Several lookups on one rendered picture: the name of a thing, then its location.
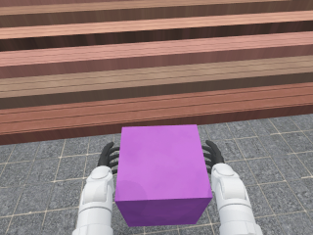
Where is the carton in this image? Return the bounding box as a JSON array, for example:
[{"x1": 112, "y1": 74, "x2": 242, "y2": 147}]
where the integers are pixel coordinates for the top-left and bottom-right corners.
[{"x1": 114, "y1": 124, "x2": 213, "y2": 227}]

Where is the right robot hand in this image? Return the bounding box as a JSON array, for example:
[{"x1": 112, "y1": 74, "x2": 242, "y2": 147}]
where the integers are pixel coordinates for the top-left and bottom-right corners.
[{"x1": 201, "y1": 140, "x2": 225, "y2": 174}]

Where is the left robot hand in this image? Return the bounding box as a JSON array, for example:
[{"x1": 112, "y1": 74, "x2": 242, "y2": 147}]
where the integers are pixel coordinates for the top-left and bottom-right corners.
[{"x1": 97, "y1": 142, "x2": 120, "y2": 175}]

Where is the robot right forearm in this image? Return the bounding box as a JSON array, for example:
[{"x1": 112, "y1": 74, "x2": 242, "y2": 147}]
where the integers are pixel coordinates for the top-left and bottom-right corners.
[{"x1": 211, "y1": 163, "x2": 263, "y2": 235}]

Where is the robot left forearm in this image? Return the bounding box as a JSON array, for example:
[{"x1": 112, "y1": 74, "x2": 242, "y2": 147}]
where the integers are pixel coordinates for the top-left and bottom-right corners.
[{"x1": 71, "y1": 165, "x2": 114, "y2": 235}]

